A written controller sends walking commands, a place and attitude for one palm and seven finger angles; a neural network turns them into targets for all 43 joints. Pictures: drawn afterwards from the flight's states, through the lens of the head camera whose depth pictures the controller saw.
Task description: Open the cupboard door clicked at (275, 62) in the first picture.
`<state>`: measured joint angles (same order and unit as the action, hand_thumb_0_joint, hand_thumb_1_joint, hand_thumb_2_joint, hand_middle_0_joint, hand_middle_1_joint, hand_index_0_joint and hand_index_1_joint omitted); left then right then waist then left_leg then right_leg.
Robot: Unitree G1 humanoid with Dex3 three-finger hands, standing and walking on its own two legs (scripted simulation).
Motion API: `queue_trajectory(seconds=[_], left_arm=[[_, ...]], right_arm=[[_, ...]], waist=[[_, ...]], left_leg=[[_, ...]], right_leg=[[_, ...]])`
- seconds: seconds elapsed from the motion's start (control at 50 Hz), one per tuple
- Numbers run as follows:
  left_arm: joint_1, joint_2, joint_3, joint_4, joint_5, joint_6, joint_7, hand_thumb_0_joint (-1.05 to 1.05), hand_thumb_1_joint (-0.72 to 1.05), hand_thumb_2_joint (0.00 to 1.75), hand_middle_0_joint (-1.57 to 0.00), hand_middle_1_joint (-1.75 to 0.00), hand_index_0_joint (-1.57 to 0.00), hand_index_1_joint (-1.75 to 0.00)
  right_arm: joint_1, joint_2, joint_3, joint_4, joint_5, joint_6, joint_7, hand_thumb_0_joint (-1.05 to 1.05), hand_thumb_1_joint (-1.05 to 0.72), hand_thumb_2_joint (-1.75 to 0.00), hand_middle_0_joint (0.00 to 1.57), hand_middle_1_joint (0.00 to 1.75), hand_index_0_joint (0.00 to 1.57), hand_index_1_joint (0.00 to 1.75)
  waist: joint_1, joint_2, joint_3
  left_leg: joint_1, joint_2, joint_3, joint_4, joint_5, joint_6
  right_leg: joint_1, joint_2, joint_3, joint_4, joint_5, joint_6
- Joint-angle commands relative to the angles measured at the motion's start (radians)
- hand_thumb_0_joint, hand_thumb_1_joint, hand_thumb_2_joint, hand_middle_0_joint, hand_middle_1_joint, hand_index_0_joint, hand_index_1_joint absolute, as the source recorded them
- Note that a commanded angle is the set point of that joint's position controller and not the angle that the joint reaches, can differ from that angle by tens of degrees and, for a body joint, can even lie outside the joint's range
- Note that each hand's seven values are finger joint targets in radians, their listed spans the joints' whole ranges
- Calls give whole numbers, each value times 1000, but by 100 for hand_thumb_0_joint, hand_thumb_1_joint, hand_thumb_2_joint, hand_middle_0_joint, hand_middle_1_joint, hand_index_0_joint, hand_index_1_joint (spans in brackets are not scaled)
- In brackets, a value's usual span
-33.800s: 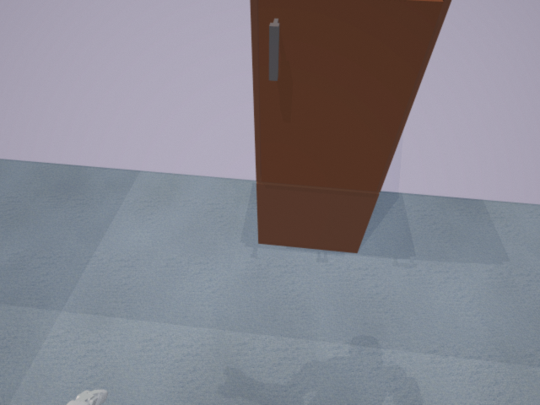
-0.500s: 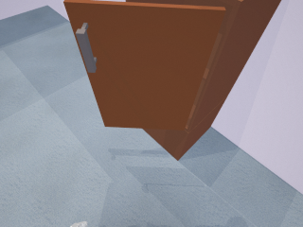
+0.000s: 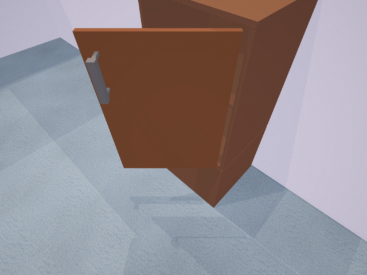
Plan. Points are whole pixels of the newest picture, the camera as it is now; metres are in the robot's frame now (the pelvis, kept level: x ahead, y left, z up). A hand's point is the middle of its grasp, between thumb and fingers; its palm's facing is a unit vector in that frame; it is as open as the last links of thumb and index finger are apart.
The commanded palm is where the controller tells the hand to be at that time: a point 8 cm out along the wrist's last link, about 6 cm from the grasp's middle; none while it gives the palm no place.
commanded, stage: come to a stop and stand still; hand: left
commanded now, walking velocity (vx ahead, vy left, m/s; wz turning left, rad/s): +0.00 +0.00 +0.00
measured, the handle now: (100, 78) +0.56 +0.25 +0.13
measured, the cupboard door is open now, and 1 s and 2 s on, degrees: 43 43 43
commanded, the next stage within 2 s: look again from close up in 0.40 s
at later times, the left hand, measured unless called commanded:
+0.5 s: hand out of the picture -0.01 +0.13 -0.18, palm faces +0.05 -0.99 -0.16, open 7.3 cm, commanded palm none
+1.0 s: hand out of the picture +0.03 +0.26 -0.16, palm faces +0.02 -0.96 -0.29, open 7.3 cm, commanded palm none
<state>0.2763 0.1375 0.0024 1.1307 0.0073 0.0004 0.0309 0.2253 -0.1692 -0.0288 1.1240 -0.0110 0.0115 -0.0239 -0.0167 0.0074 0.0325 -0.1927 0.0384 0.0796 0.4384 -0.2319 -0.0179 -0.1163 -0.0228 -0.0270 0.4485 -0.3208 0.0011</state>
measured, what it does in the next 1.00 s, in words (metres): stands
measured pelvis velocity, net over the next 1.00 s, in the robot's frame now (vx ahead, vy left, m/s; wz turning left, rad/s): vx -0.04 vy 0.03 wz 0.01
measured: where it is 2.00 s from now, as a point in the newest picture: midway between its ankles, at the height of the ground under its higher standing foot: outside the picture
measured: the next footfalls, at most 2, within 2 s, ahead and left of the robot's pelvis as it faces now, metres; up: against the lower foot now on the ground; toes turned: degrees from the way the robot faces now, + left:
none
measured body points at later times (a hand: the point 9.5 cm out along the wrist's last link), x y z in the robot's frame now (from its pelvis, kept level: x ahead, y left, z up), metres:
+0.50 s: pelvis +0.01 -0.02 +0.00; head +0.02 -0.02 +0.45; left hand -0.02 +0.18 -0.16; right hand -0.02 -0.22 -0.16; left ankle +0.00 +0.13 -0.74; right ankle -0.05 -0.12 -0.74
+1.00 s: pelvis -0.04 +0.03 +0.00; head -0.05 +0.04 +0.45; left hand +0.03 +0.31 -0.14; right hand +0.08 -0.24 -0.12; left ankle +0.00 +0.13 -0.74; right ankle -0.05 -0.11 -0.74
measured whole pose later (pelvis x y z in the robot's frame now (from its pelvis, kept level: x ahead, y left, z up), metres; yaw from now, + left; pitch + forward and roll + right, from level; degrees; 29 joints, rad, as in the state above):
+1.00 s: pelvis -0.04 +0.03 +0.00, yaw +0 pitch -3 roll -1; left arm 0.23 0.29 0.01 0.98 0.02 0.01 0.02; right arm 0.13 -0.26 -0.02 0.97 -0.02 -0.01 0.00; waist 0.01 -0.02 0.00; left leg -0.24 0.02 0.08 0.50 -0.22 0.03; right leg -0.15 -0.04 -0.03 0.47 -0.28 0.03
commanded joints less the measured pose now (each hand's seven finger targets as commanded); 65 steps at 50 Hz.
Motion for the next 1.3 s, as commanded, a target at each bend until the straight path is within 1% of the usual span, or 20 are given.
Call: queue_trajectory(seconds=[0.0,0.08,0.2,0.46,0.48,0.5,0.52,0.54,0.58,0.6,0.62,0.66,0.68,0.72,0.84,1.0,1.12,1.16,1.22,1.28], left_arm=[[37,104,15,-19,-3,-22,6,0,90,90,-20,-30,-20,-30],[53,94,13,-5,-4,-20,8,0,90,90,-20,-30,-20,-30],[70,79,14,3,-6,-23,11,0,90,90,-20,-30,-20,-30],[93,65,19,6,-5,-25,15,0,90,90,-20,-30,-20,-30],[84,278,12,-98,18,-48,20,0,90,90,-20,-30,-20,-30],[85,192,41,-100,15,-54,28,0,90,90,-20,-30,-20,-30],[82,195,36,-104,11,-62,28,0,90,90,-20,-30,-20,-30],[103,179,42,-113,13,-63,26,0,90,90,-20,-30,-20,-30],[129,173,40,-121,13,-56,25,0,90,90,-20,-30,-20,-30],[126,184,44,-130,12,-49,26,0,90,90,-20,-30,-20,-30],[112,195,49,-144,14,-44,25,0,90,90,-20,-30,-20,-30],[79,216,53,-175,15,-36,21,0,90,90,-20,-30,-20,-30],[86,193,44,-182,15,-31,20,0,90,90,-20,-30,-20,-30],[59,218,45,-194,14,-24,17,0,90,90,-20,-30,-20,-30],[-19,266,38,-207,15,-17,-2,0,90,90,-20,-30,-20,-30],[-31,286,33,-191,19,-11,-13,0,90,90,-20,-30,-20,-30],[-13,282,30,-169,19,-15,-13,0,90,90,-20,-30,-20,-30],[39,200,11,-136,18,-4,-9,0,90,90,-20,-30,-20,-30],[95,183,12,-121,25,9,-10,0,90,90,-20,-30,-20,-30],[144,177,18,-109,21,1,-13,0,90,90,-20,-30,-20,-30]], right_arm=[[66,-65,-4,8,-3,-11,-7,0,-90,-90,20,30,20,30],[90,-47,2,28,-4,-6,-9,0,-90,-90,20,30,20,30],[123,-35,3,43,-6,-5,-12,0,-90,-90,20,30,20,30],[135,-26,-1,41,-2,-14,-22,0,-90,-90,20,30,20,30],[39,-161,2,-108,-6,-26,-1,0,-90,-90,20,30,20,30],[38,-127,-24,-125,-14,-49,-8,0,-90,-90,20,30,20,30],[54,-103,-23,-124,-11,-54,-14,0,-90,-90,20,30,20,30],[79,-92,-24,-130,-9,-57,-18,0,-90,-90,20,30,20,30],[75,-80,-19,-144,-8,-50,-15,0,-90,-90,20,30,20,30],[55,-95,-25,-151,-6,-43,-15,0,-90,-90,20,30,20,30],[41,-115,-32,-162,-4,-39,-15,0,-90,-90,20,30,20,30],[27,-150,-39,-173,-6,-38,-16,0,-90,-90,20,30,20,30],[27,-137,-33,-171,-9,-37,-12,0,-90,-90,20,30,20,30],[4,-177,-37,-176,-8,-33,-10,0,-90,-90,20,30,20,30],[-83,-242,-32,-202,-12,-36,5,0,-90,-90,20,30,20,30],[-99,-278,-29,-203,-13,-38,17,0,-90,-90,20,30,20,30],[-81,-278,-29,-176,-8,-38,19,0,-90,-90,20,30,20,30],[-31,-199,-11,-142,-11,-26,22,0,-90,-90,20,30,20,30],[-4,-197,-14,-126,-14,-5,22,0,-90,-90,20,30,20,30],[12,-173,-14,-114,-9,-5,21,0,-90,-90,20,30,20,30]], waist=[[1,-36,37],[7,-41,84],[5,-36,79],[8,-30,51],[-1,-11,150],[12,43,34],[4,27,-72],[7,-23,-136],[17,-133,-139],[18,-171,-86],[16,-140,-55],[10,-65,-55],[14,-15,-71],[11,7,-40],[17,34,17],[24,38,6],[24,3,-9],[19,6,-24],[26,19,60],[34,-30,80]], left_leg=[[71,64,-67,-54,141,15],[53,63,-65,-66,102,13],[49,60,-63,-59,110,8],[61,72,-62,-47,191,9],[1,45,-100,7,183,22],[-18,49,-71,77,154,33],[-11,45,-82,103,175,41],[-19,36,-72,117,195,39],[-72,15,-43,126,157,44],[-94,10,-42,128,101,48],[-92,13,-41,117,106,51],[-26,38,-52,96,262,59],[22,51,-50,98,346,63],[26,74,-71,87,360,67],[-34,84,-119,-36,96,70],[-85,93,-170,-165,-158,68],[-66,92,-167,-168,-137,64],[-57,88,-157,-173,-232,52],[-129,92,-167,-194,-415,59],[-138,68,-133,-117,-354,61]], right_leg=[[-94,-101,87,-134,237,-32],[-102,-95,83,-162,169,-35],[-87,-97,85,-166,177,-41],[-46,-92,62,-124,332,-35],[-135,-82,47,-114,413,-24],[-90,-117,101,-40,453,-36],[-31,-126,112,-13,564,-51],[21,-133,115,12,686,-60],[88,-139,107,51,887,-63],[64,-138,100,48,854,-63],[38,-133,98,49,814,-66],[-18,-103,76,60,674,-60],[-40,-89,67,58,594,-52],[-87,-74,58,36,426,-43],[-115,-61,70,-46,112,-29],[-85,-66,42,-62,49,-17],[-85,-80,50,-83,63,-16],[-89,-73,36,-80,-29,-4],[-141,-48,29,-64,-190,-6],[-146,-63,80,-93,-194,-29]])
